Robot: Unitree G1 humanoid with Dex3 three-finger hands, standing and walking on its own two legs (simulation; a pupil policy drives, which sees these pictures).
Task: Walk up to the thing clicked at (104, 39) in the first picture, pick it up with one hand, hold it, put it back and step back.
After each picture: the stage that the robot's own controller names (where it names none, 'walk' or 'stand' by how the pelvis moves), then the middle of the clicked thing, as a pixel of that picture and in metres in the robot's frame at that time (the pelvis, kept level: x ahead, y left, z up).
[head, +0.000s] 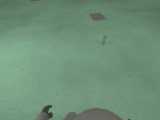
stand; (104, 40) +1.75 -0.31 -0.65
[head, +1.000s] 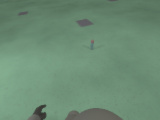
walk; (92, 45) +1.63 +0.07 -0.62
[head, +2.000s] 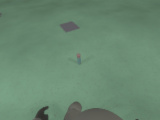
walk; (79, 59) +1.07 +0.28 -0.64
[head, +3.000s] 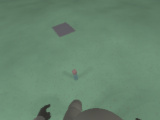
walk; (75, 75) +0.67 +0.27 -0.65
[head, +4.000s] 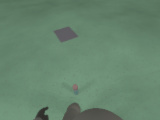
walk; (75, 90) +0.44 +0.20 -0.64
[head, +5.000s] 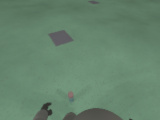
stand; (71, 97) +0.37 +0.19 -0.65
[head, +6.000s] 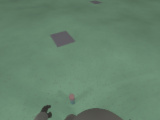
stand; (72, 99) +0.35 +0.19 -0.66
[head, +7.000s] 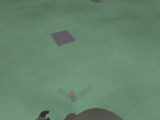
stand; (72, 96) +0.37 +0.20 -0.66
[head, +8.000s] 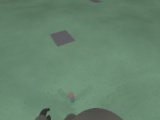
stand; (71, 98) +0.36 +0.21 -0.66
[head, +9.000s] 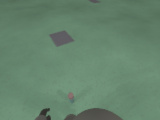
stand; (71, 98) +0.36 +0.21 -0.66
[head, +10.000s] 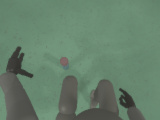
go down; (65, 64) +0.42 +0.21 -0.35
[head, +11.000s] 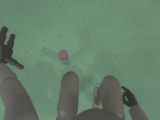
go down; (64, 59) +0.44 +0.22 -0.27
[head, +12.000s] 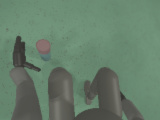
close in; (45, 52) +0.43 +0.25 -0.17
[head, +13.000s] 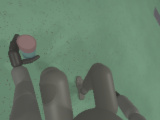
close; (28, 50) +0.43 +0.27 -0.16
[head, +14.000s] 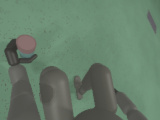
lift; (26, 50) +0.42 +0.28 -0.16
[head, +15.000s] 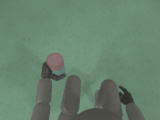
lift; (58, 69) +0.32 +0.22 -0.01
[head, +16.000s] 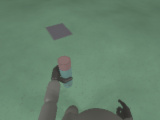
hold; (66, 73) +0.31 +0.17 +0.04
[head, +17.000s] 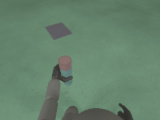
hold; (66, 72) +0.32 +0.17 +0.04
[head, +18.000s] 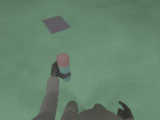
crouch; (65, 69) +0.35 +0.17 +0.01
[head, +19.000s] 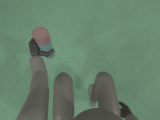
lower; (46, 46) +0.48 +0.24 -0.04
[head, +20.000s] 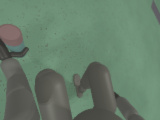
lower; (16, 45) +0.45 +0.29 -0.16
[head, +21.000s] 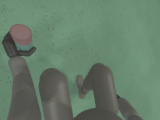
lower; (24, 44) +0.45 +0.29 -0.16
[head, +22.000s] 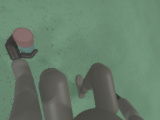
lower; (26, 46) +0.44 +0.28 -0.17
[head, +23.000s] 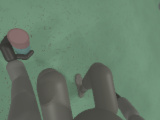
lower; (22, 47) +0.44 +0.29 -0.17
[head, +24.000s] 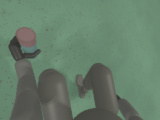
draw back; (29, 46) +0.45 +0.26 -0.16
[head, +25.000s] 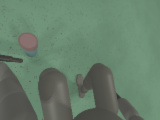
rise; (30, 47) +0.43 +0.26 -0.17
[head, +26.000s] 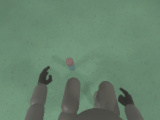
walk; (71, 65) +0.46 +0.19 -0.37
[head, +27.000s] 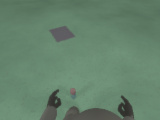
stand; (73, 94) +0.39 +0.17 -0.59
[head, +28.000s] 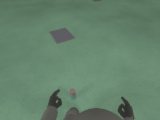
stand; (73, 94) +0.40 +0.18 -0.60
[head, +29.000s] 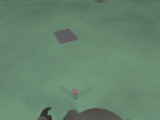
stand; (75, 94) +0.40 +0.16 -0.64
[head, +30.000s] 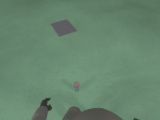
walk; (76, 87) +0.44 +0.13 -0.63
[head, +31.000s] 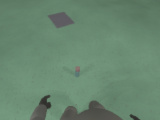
walk; (77, 72) +0.64 +0.12 -0.64
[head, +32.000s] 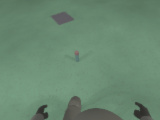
walk; (77, 56) +0.95 +0.27 -0.62
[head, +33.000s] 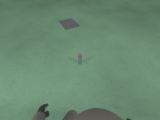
stand; (80, 59) +1.04 +0.19 -0.64
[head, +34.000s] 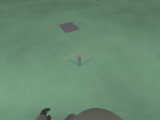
stand; (79, 61) +1.05 +0.22 -0.66
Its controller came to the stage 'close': yes
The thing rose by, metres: 0.69
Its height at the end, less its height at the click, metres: +0.00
